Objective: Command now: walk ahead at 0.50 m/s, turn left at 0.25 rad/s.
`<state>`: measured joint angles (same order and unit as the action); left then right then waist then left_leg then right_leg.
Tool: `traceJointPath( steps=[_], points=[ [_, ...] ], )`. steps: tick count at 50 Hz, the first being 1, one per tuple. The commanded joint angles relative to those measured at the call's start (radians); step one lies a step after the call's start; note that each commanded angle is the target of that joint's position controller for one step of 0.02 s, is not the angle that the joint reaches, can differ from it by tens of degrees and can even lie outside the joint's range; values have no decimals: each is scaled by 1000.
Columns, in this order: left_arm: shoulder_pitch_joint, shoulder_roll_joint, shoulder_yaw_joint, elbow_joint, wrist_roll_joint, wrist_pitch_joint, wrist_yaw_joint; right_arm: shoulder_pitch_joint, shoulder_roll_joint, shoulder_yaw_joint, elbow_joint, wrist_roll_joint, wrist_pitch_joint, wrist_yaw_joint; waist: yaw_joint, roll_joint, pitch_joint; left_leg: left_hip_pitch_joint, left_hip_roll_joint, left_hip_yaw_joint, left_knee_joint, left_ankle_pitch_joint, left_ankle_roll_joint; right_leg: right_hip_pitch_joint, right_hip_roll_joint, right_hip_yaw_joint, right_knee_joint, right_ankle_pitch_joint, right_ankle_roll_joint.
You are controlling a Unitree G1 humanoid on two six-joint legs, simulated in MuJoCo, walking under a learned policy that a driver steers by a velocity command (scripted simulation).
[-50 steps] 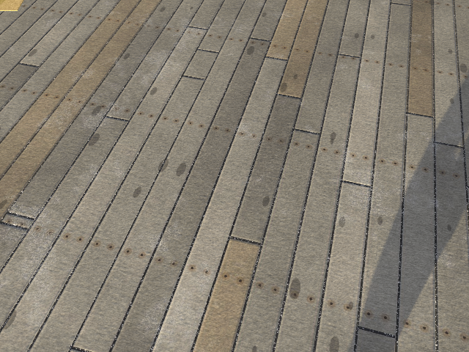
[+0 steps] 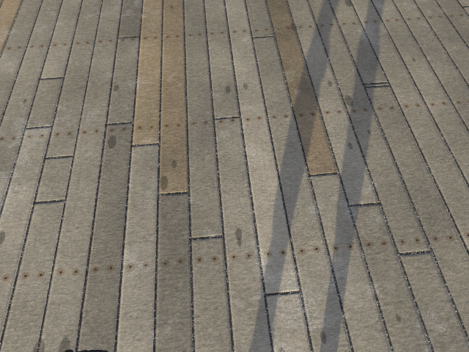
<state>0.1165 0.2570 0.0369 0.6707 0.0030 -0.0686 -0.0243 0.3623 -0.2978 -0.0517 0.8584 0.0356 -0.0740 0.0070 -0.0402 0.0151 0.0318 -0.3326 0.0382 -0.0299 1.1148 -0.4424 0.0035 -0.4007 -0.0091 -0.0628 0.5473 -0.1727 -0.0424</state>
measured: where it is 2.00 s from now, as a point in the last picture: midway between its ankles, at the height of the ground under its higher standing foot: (184, 177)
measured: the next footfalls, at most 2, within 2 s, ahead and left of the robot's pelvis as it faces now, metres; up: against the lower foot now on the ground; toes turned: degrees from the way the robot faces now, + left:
left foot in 0.44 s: +0.36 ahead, +0.18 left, +0.00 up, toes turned +17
right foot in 0.98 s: +0.73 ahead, +0.07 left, +0.00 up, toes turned +13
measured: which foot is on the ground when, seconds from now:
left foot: up 0.00-0.42, down 0.44-1.00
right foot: down 0.00-0.42, up 0.44-0.96, down 0.98-1.00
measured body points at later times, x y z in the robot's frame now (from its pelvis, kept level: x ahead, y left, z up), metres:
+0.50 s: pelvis +0.26 +0.07 -0.01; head +0.30 +0.09 +0.43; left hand +0.23 +0.36 -0.14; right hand +0.51 -0.13 -0.10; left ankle +0.32 +0.17 -0.73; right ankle +0.10 -0.10 -0.65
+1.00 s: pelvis +0.55 +0.12 -0.01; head +0.58 +0.13 +0.44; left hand +0.68 +0.41 -0.10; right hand +0.66 -0.16 -0.14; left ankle +0.33 +0.17 -0.72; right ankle +0.69 +0.06 -0.73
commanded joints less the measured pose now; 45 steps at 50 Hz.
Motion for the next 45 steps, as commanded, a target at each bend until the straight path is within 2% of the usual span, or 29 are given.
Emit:
traceJointPath(
  steps=[1, 2, 3, 5, 7, 8, 12, 15, 17, 19, 20, 21, 22, 23, 24, 25, 26, 27, 28, 29, 30, 31, 33, 36, 39, 42, 45],
  points=[
    [127, 102, 39, 6, 7, -18, 2, -56, -111, -33, -96, -9, -6, -8, 70, -126, -83, -347, 100, -68, 73, 121, 12, 348, -272, 316, -323, 21, -166],
    [107, 100, 42, 13, 10, -28, 0, -31, -88, -30, -89, -5, 9, -8, 47, -139, -74, -298, 106, -70, 62, 147, 5, 292, -273, 279, -357, 57, -173],
    [95, 98, 45, 23, 9, -39, 0, -23, -65, -26, -85, -4, 21, -8, 34, -118, -57, -287, 109, -74, 47, 161, -1, 262, -273, 235, -382, 107, -177],
    [92, 113, 54, 46, 13, -50, 6, -56, -51, -27, -96, -6, 36, -11, 25, -86, -23, -322, 107, -86, -1, 228, -11, 244, -267, 152, -414, 171, -170],
    [113, 113, 57, 68, 15, -52, 15, -97, -49, -28, -107, -12, 39, -9, 36, -63, -2, -368, 95, -96, -81, 327, -12, 276, -245, 63, -415, 254, -150],
    [111, 133, 61, 75, 15, -50, 18, -113, -34, -23, -118, -12, 37, -3, 33, -81, -2, -364, 95, -87, -149, 389, -13, 281, -246, 35, -423, 239, -146],
    [147, 163, 71, 103, 5, -38, 32, -255, -17, -10, -162, -16, 32, 24, 88, -48, 47, -342, 82, -9, -352, 509, 4, 318, -247, -64, -441, 231, -127],
    [195, 185, 80, 132, -9, -19, 34, -339, -17, -7, -209, -14, 32, 40, 118, -43, 76, -379, 73, 26, -439, 465, 30, 426, -276, -96, -410, 257, -114],
    [205, 200, 85, 144, -18, -3, 36, -363, -28, -10, -235, -14, 33, 51, 112, -53, 74, -373, 53, 61, -471, 387, 55, 491, -292, -117, -356, 366, -99],
    [188, 229, 92, 141, -25, 11, 42, -324, -57, -26, -247, -14, 38, 56, 71, -90, 19, -264, -9, 122, -475, 285, 93, 524, -290, -146, -229, 701, -76],
    [177, 242, 95, 138, -28, 20, 45, -246, -84, -43, -234, -13, 42, 55, 23, -105, -34, -157, -52, 150, -475, 240, 116, 521, -280, -159, -106, 852, -63],
    [157, 243, 93, 133, -33, 27, 49, -101, -127, -70, -199, -10, 43, 47, -63, -92, -109, 46, -100, 163, -535, 279, 150, 459, -247, -186, 89, 880, -35],
    [164, 218, 81, 120, -19, 22, 54, 67, -206, -107, -157, -9, 52, 28, -138, -22, -198, 355, -52, 31, -568, 312, 199, 235, -208, -186, 373, 642, 13],
    [250, 63, 33, 62, 20, -3, 41, 47, -319, -124, -157, 0, 50, 17, -16, 255, -255, 676, 209, -524, -647, 165, 375, -236, -5, -126, 734, -316, 82],
    [171, 116, 34, 49, -15, -46, 27, 70, -256, -100, -195, -12, 32, 22, -71, 153, -403, 749, 299, -819, -804, 37, 436, -356, 42, 132, 867, -434, 71],
    [70, 171, 48, 17, -53, -68, 17, 42, -192, -81, -186, -21, 18, 26, -91, 94, -273, 677, 275, -679, -831, 101, 377, -443, -11, 157, 854, -342, 45],
    [54, 159, 42, 13, -45, -80, 20, -10, -164, -73, -190, -16, 10, 25, -51, 31, -186, 538, 232, -554, -825, 187, 339, -418, -56, 154, 766, -255, 26],
    [51, 156, 46, 35, -15, -79, 28, -86, -114, -57, -198, -18, 10, 24, -7, -32, -116, 394, 187, -430, -836, 300, 294, -348, -94, 142, 672, -196, 24],
    [91, 165, 52, 40, -8, -68, 27, -128, -97, -48, -217, -35, 7, 18, 35, 28, -111, 298, 184, -388, -850, 418, 302, -271, -118, 152, 633, -156, 32],
    [106, 170, 55, 50, -2, -55, 25, -140, -82, -43, -224, -37, 3, 18, 45, 22, -95, 239, 163, -344, -863, 534, 296, -221, -127, 147, 606, -148, 40],
    [130, 153, 54, 54, 1, -43, 23, -142, -92, -44, -218, -36, 0, 15, 63, 31, -102, 208, 161, -312, -878, 562, 303, -203, -127, 136, 566, -129, 56],
    [123, 137, 50, 59, 3, -33, 24, -136, -102, -46, -211, -34, -4, 11, 63, 10, -90, 168, 146, -272, -898, 573, 297, -191, -128, 123, 528, -105, 67],
    [69, 109, 38, 46, 1, -18, 24, -109, -121, -47, -190, -35, -9, 1, 44, 17, -52, 151, 137, -198, -926, 626, 284, -233, -132, 107, 422, 4, 89],
    [-11, 94, 28, 35, -7, -20, 15, -84, -120, -41, -167, -34, -11, -6, 3, 34, -25, 164, 94, -95, -947, 572, 225, -226, -118, 88, 223, 227, 80],
    [-92, 84, 20, 15, -21, -26, 1, -46, -135, -41, -135, -36, -16, -6, -39, 39, 8, 202, 114, -61, -974, 474, 202, -207, -92, 70, 91, 350, 59],
    [-142, 92, 19, -10, -28, -28, -16, -18, -139, -43, -100, -36, -9, -5, -57, 31, 41, 331, 165, -45, -954, 497, 195, -277, -75, 82, 29, 302, 28],
    [-152, 96, 19, -34, -26, -31, -38, -14, -148, -49, -82, -32, 8, -13, -45, 36, 39, 451, 204, -17, -878, 674, 172, -309, -44, 71, -1, 168, -12]
  ],
)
